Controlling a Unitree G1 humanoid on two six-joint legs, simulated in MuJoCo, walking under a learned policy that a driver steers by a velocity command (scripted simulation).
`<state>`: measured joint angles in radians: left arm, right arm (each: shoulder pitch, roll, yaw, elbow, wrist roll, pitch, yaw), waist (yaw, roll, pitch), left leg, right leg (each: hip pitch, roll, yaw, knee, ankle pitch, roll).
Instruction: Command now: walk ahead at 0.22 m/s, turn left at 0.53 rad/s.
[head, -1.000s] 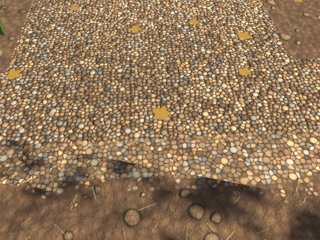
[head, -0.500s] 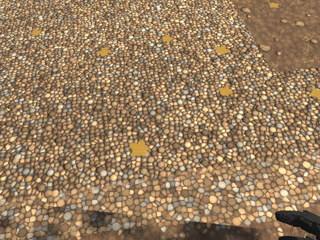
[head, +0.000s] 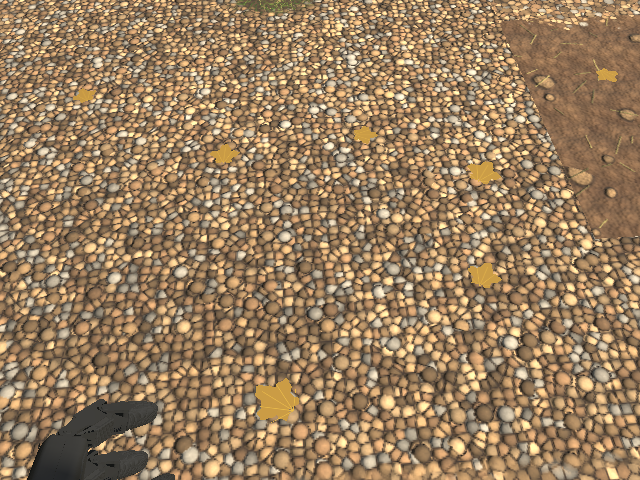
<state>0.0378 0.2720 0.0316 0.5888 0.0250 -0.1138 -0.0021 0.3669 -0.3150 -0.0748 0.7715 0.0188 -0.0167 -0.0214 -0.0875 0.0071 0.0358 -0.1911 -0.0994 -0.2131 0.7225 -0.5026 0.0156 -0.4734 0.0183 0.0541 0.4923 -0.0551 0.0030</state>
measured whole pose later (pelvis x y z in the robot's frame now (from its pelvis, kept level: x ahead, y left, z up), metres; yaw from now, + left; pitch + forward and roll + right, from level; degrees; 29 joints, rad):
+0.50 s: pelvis +0.07 +0.02 +0.01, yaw +18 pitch +1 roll -2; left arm 0.12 0.33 0.08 0.72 0.00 0.01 0.01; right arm 0.16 -0.31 -0.07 0.59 -0.01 0.04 0.00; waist 0.01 -0.03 0.07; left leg -0.34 -0.01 -0.01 0.57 -0.26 0.04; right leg -0.45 -0.05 -0.05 0.96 -0.51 0.06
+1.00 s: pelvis +0.10 +0.00 +0.01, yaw +24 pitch -1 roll +0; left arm 0.18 0.24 0.03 0.75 0.02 -0.02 0.00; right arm 0.18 -0.25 -0.03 0.73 -0.02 0.03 -0.01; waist -0.01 0.02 0.03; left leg -0.25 -0.05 -0.10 0.51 -0.24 0.00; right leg -0.21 0.00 0.00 0.51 -0.28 0.00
